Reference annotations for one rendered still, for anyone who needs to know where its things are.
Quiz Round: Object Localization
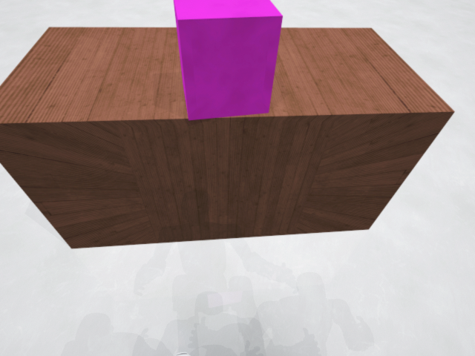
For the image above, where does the carton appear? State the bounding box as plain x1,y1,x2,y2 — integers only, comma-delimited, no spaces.
174,0,283,120

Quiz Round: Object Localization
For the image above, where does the pedestal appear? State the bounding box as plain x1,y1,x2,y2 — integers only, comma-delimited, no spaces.
0,27,455,248

